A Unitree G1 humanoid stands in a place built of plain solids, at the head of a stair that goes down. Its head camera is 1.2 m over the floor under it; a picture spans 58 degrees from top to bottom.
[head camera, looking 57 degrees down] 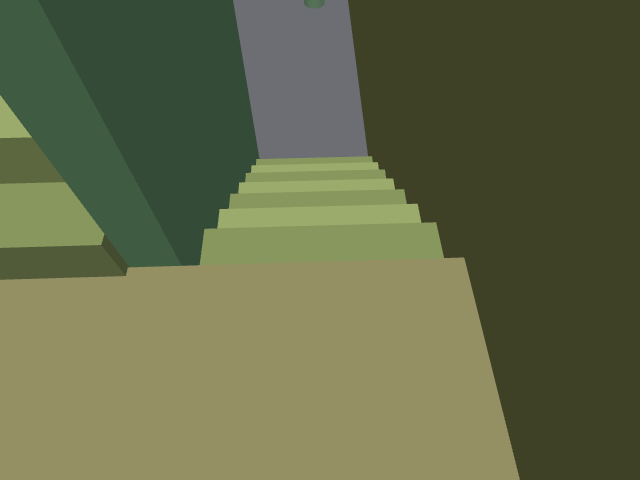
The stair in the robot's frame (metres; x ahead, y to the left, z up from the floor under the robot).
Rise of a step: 0.18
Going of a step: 0.24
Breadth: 0.91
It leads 2 degrees to the left of straight ahead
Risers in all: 8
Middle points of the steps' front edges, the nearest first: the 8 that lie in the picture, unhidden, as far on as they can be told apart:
0.70 -0.01 0.00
0.96 0.00 -0.18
1.20 0.00 -0.37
1.44 0.01 -0.55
1.67 0.02 -0.73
1.91 0.03 -0.92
2.14 0.04 -1.10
2.38 0.04 -1.28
